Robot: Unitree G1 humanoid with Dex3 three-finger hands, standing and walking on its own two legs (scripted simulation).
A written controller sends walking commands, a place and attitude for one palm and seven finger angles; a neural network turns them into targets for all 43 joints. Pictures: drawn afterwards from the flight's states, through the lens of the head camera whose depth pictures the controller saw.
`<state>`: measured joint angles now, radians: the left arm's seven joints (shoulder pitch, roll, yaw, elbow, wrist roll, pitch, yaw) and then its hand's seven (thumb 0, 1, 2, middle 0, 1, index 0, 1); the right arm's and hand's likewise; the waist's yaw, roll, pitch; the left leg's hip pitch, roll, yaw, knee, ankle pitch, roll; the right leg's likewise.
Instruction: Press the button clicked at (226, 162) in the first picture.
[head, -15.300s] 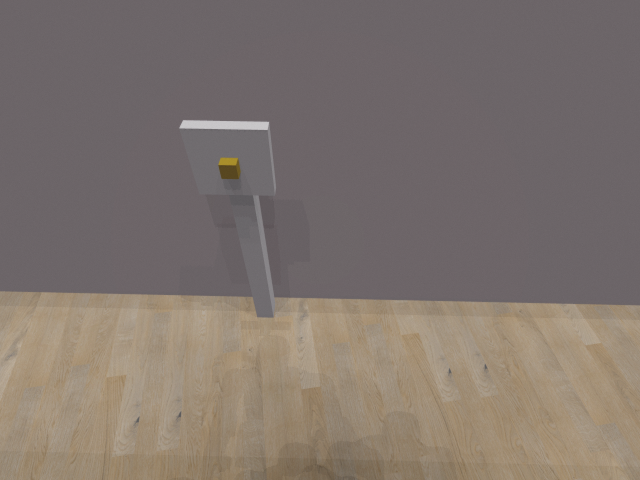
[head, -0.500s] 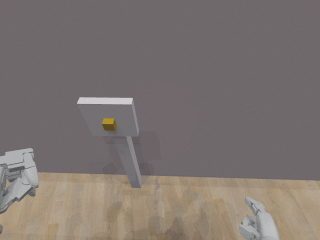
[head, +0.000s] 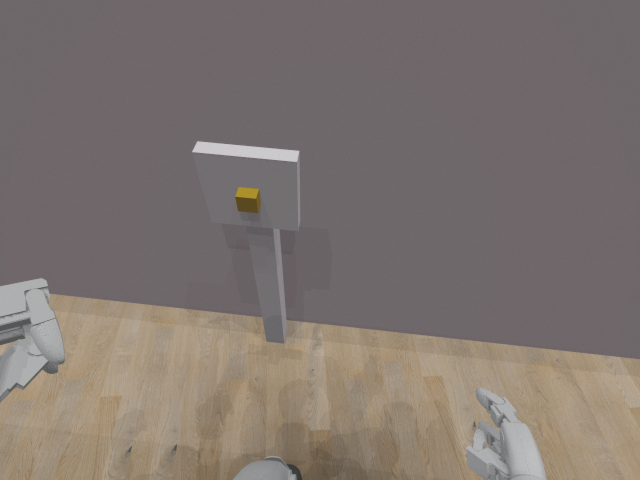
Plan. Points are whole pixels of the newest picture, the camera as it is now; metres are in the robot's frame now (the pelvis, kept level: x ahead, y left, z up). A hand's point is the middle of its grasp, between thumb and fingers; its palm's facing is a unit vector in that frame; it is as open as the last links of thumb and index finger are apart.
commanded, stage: step back with the hand held close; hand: left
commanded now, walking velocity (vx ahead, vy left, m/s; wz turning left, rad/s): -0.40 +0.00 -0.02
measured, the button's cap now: (248, 198) +0.58 +0.17 -0.04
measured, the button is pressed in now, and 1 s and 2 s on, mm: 0 0 0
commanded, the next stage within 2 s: stop stepping back and stand still in 0.38 s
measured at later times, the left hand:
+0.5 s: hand out of the picture +0.11 +0.24 +0.18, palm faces +0.27 -0.87 -0.42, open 3.1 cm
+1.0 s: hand out of the picture +0.00 +0.27 +0.19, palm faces +0.26 -0.89 -0.38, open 3.1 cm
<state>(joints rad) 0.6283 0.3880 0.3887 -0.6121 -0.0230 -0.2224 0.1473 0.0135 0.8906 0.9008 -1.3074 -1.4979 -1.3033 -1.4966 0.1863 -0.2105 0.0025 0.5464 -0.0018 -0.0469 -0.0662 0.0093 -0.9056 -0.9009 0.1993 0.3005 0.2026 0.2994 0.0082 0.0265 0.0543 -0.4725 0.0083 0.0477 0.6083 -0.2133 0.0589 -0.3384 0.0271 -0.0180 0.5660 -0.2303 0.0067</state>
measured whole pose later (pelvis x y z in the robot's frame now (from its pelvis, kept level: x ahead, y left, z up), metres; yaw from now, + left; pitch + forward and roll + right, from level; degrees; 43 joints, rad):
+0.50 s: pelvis -0.09 +0.02 +0.00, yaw -5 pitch +1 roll -5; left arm 0.59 0.44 0.36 -0.67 -0.06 -0.27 0.14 0.01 0.89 0.90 -1.31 -1.50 -1.31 -1.50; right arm 0.14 -0.17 0.02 0.66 -0.03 -0.08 -0.04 0.01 -0.91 -0.90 0.20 0.30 0.20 0.30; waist 0.03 0.01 0.00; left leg -0.58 0.03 0.04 0.50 -0.10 -0.01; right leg -0.09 0.06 -0.01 0.47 -0.39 0.01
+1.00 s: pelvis -0.21 +0.06 +0.02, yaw -4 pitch -1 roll -3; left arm 0.62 0.41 0.34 -0.67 -0.03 -0.14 0.16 0.02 0.90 0.90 -1.31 -1.50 -1.30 -1.50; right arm 0.24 -0.11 0.04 0.60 -0.02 -0.12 -0.02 0.01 -0.91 -0.90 0.20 0.30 0.20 0.30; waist -0.06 -0.04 -0.01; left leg -0.39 0.01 0.00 0.42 -0.19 0.00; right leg -0.24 0.10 -0.11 0.66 -0.53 -0.06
